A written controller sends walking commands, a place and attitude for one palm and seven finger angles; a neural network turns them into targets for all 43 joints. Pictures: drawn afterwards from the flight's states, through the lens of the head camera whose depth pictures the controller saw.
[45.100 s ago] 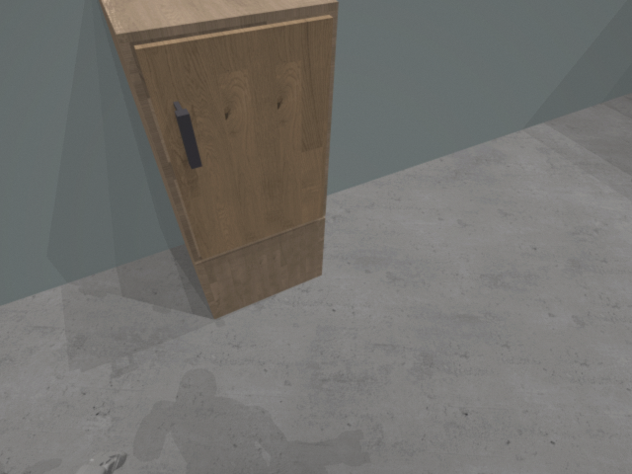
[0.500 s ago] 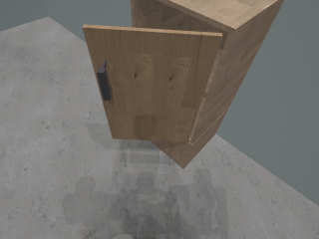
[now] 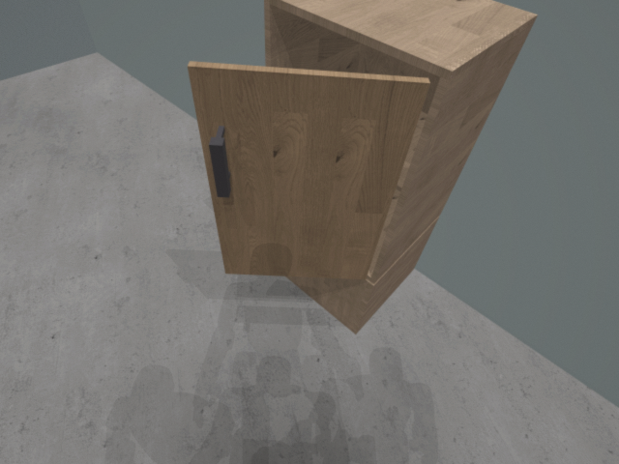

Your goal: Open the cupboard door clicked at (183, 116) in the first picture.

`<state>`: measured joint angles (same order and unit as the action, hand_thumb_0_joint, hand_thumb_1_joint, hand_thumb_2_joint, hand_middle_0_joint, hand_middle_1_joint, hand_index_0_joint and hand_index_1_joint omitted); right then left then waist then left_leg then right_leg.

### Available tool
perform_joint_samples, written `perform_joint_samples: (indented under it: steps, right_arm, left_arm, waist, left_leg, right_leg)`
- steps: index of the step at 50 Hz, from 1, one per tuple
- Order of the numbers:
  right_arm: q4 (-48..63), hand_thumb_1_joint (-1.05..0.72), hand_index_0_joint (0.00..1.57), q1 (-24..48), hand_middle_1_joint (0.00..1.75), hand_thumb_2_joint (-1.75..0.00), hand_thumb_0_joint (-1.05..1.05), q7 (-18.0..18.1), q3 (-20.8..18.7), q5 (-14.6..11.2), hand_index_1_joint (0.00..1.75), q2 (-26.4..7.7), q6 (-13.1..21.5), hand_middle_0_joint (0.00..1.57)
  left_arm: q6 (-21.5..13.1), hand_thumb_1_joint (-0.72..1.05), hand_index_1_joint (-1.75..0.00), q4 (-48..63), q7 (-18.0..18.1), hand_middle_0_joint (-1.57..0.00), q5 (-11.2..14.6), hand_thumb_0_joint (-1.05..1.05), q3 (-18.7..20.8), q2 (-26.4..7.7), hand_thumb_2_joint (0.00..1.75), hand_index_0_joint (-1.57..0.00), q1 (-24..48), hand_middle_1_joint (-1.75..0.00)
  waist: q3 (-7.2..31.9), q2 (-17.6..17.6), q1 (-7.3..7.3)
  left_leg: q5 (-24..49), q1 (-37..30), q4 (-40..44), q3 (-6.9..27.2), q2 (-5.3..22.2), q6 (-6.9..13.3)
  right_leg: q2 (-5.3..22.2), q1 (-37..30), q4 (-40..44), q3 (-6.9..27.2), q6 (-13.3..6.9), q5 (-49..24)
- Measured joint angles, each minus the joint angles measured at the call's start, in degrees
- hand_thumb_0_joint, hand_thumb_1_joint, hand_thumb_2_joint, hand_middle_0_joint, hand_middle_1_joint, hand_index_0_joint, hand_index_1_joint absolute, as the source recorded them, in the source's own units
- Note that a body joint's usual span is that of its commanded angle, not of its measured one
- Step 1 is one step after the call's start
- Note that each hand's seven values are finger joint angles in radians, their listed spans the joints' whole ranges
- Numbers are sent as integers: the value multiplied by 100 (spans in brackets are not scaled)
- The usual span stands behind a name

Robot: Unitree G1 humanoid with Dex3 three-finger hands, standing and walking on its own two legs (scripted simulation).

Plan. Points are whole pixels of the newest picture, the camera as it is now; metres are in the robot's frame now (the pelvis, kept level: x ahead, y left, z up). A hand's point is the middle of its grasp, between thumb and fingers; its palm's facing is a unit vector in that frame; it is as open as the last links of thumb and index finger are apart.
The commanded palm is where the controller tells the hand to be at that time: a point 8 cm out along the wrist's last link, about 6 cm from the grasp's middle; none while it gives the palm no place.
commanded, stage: come to a stop and stand still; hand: left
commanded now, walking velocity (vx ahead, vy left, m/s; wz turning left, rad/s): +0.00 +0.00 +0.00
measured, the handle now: (222, 161) +0.62 +0.20 +0.01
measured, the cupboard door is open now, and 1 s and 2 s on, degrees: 42 42 42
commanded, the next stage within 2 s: look again from close up in 0.48 s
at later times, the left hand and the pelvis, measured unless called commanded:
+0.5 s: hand out of the picture -0.02 +0.13 -0.18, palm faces +0.03 -0.99 -0.15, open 7.3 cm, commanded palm none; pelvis -0.01 -0.04 +0.00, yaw +1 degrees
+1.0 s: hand out of the picture -0.02 +0.17 -0.19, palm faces +0.04 -0.98 -0.18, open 7.4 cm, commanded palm none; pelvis -0.03 -0.01 -0.01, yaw +1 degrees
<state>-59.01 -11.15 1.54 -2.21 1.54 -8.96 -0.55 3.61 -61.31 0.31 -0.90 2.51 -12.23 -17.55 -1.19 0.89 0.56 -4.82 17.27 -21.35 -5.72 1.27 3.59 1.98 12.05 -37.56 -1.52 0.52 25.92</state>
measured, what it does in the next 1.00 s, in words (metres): steps on the spot: right foot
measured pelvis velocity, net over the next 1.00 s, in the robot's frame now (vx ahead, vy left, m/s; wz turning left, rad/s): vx -0.03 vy -0.01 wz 0.01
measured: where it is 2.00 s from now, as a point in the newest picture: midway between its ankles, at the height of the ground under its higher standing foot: outside the picture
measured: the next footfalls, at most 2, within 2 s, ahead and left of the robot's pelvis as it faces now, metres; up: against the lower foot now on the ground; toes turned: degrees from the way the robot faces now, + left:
right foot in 0.06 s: -0.01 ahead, -0.15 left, +0.00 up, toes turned -2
right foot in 1.90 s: +0.14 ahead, -0.14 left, +0.00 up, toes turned -1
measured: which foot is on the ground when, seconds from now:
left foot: down 0.00-1.00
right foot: up 0.00-0.04, down 0.06-1.00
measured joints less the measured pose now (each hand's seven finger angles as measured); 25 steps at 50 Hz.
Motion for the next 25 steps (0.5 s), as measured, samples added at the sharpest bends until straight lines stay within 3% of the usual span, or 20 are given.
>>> perform_joint_samples:
  steps: [4, 7, 11, 16, 25]
  right_arm:
    - [-228, -91, 20, -202, 30, -90, 0, -19, -71, -43, 30, -83, -115, 21]
    - [-404, -91, 20, -416, 30, -90, 0, -48, -98, -41, 30, -165, -207, 20]
    - [-612, -91, 20, -687, 30, -90, 0, -38, -27, -40, 30, -132, -127, 20]
    - [-807, -91, 20, -774, 30, -90, 0, 25, 115, -55, 30, 143, -9, 20]
    - [-875, -91, 20, -750, 30, -90, 0, 44, 179, -62, 30, 386, 10, 20]
  left_arm:
    - [-147, 91, -30, 26, 35, -20, -8, 1, -31, 90, 90, -20, -26, -30]
    - [-160, 91, -30, -82, 65, -20, -13, 1, -113, 255, 90, -20, -59, -30]
    - [-274, 91, -30, -229, 102, -20, 44, 1, -222, 398, 90, -20, -112, -30]
    - [-295, 92, -30, -348, 140, -20, 58, 2, -277, 438, 90, -20, 125, -30]
    - [-337, 92, -30, -345, 137, -20, 97, 2, -223, 400, 90, -20, 171, -30]
  waist:
    - [27, 127, 0]
    - [61, -12, 47]
    - [155, -87, 120]
    - [-47, 89, 131]
    - [-127, 44, 91]
  left_leg:
    - [-36, 153, -151, -62, -121, -177]
    - [-684, 193, -568, 155, -107, -362]
    - [-537, -115, -572, 439, 5, -356]
    - [-462, -242, -416, 436, 5, -366]
    - [-399, -316, -290, 452, -4, -385]
  right_leg:
    - [31, -432, 1301, -20, -155, -684]
    - [-33, -497, 1302, -109, -92, -899]
    - [-195, -530, 1295, -160, -61, -867]
    - [-201, -615, 1379, -145, -93, -926]
    - [-199, -682, 1474, -164, -114, -964]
